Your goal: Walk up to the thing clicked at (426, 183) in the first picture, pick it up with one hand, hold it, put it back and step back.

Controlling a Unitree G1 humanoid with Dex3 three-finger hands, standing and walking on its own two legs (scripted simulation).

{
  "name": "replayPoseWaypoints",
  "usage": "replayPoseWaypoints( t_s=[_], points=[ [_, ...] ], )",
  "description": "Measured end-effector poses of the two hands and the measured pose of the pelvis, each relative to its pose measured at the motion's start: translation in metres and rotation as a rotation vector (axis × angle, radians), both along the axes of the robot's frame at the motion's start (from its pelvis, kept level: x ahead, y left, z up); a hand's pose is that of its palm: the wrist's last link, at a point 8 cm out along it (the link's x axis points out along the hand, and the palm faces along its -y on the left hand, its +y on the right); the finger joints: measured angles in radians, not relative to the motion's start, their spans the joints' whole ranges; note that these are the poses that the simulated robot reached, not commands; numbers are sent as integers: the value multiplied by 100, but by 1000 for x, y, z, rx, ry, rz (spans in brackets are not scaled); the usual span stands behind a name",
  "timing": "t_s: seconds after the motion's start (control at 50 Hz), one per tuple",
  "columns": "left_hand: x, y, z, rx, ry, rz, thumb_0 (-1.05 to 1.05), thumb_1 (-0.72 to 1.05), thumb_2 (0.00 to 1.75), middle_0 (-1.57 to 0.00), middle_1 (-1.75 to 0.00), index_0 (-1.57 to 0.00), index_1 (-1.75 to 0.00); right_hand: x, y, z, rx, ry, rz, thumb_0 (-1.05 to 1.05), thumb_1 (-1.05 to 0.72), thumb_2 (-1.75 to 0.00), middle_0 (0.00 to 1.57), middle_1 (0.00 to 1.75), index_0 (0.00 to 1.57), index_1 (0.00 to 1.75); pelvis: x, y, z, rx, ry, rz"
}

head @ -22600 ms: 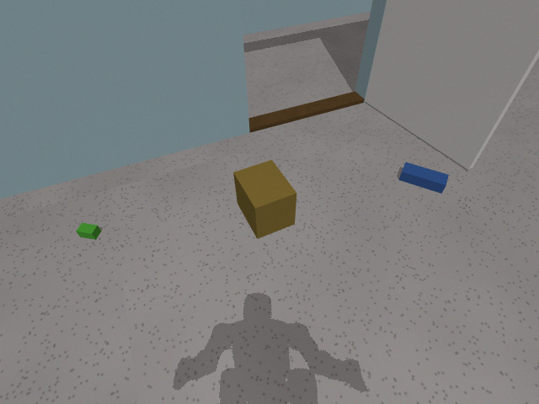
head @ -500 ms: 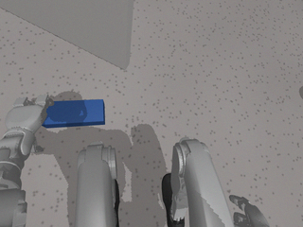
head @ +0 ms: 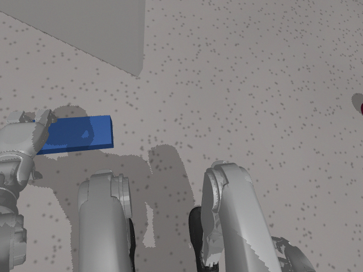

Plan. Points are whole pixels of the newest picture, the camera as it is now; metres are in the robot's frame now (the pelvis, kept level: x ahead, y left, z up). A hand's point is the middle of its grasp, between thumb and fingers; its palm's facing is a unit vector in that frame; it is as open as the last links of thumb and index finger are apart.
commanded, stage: rise first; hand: left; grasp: from above
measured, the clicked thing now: (73, 134) +0.45 +0.29 -0.30
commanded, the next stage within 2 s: none
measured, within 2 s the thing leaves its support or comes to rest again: neither
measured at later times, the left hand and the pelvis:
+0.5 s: hand (41, 149) +0.38 +0.32 -0.19, palm faces -0.48 -0.09 -0.88, open 14.1 cm; pelvis +0.00 +0.00 -0.01, yaw -1 degrees
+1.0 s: hand (44, 144) +0.40 +0.33 -0.20, palm faces -0.47 -0.08 -0.88, open 14.1 cm; pelvis +0.01 +0.00 -0.02, yaw -1 degrees
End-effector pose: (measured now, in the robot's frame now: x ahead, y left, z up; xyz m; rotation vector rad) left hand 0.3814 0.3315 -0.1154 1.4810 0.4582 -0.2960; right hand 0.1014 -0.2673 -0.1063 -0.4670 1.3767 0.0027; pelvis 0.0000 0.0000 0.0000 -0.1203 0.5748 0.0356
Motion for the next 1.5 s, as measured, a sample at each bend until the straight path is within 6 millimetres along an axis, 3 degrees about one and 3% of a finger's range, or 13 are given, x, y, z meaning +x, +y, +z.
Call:
replayPoseWaypoints(
  t_s=[0.9, 1.24, 1.5],
  points=[
    [24, -5, -31, 10, 8, 21, 0, -53, 102, -9, -102, -8, -102, -9, 0, -7, -6, 34, 23, 0, -90, -90, 20, 30, 20, 30, 6, 1, -14, -13, -1, -13],
    [28, -4, -31, 0, 12, 25, 0, -52, 101, -9, -103, -9, -103, -21, -3, -7, -12, 55, 27, 0, -91, -90, 20, 30, 20, 30, 4, 0, -18, -20, -20, -19],
    [27, 0, -19, 14, 0, 9, 0, -52, 101, -9, -104, -9, -104, -13, 3, -3, -11, 24, 31, 1, -91, -90, 20, 30, 20, 30, 3, 2, -14, -23, -14, -15]
  ],
)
